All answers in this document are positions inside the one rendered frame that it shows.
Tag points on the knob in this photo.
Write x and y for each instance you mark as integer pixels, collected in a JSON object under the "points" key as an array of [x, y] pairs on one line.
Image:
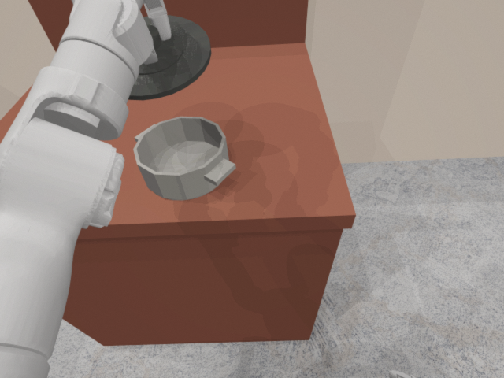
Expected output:
{"points": [[155, 36]]}

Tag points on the left robot upper arm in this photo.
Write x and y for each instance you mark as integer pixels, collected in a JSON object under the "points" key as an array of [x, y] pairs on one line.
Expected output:
{"points": [[56, 182]]}

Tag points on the table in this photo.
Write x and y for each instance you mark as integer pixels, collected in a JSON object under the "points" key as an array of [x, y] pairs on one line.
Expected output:
{"points": [[248, 261]]}

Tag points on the pot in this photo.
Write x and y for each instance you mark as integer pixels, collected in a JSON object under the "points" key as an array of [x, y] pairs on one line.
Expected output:
{"points": [[183, 158]]}

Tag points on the robot left forearm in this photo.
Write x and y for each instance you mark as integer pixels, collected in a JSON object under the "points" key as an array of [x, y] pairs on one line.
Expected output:
{"points": [[87, 85]]}

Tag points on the left robot hand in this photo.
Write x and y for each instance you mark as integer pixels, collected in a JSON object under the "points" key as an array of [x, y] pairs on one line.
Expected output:
{"points": [[157, 13]]}

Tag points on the lid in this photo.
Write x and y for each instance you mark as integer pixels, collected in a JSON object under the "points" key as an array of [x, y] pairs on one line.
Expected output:
{"points": [[181, 60]]}

